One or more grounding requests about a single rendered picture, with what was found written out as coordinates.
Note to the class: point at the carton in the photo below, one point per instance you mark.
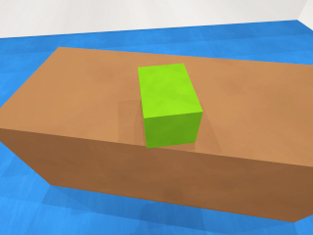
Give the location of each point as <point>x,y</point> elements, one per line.
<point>171,109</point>

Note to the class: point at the pedestal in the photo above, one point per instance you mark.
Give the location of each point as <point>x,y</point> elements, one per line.
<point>78,123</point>

